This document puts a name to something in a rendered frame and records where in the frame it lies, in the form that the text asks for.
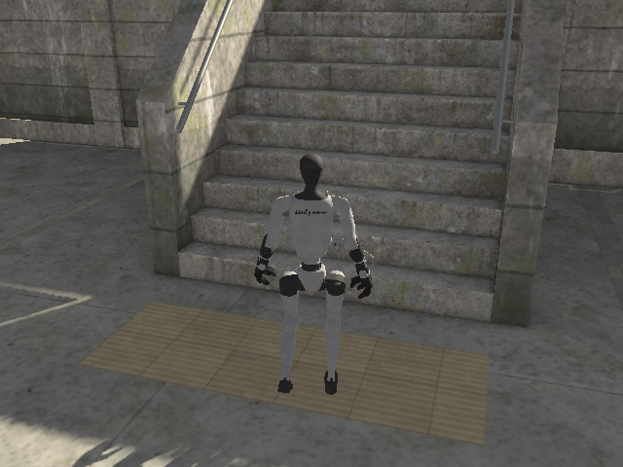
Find stairs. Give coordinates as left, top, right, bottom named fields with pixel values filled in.
left=178, top=0, right=523, bottom=322

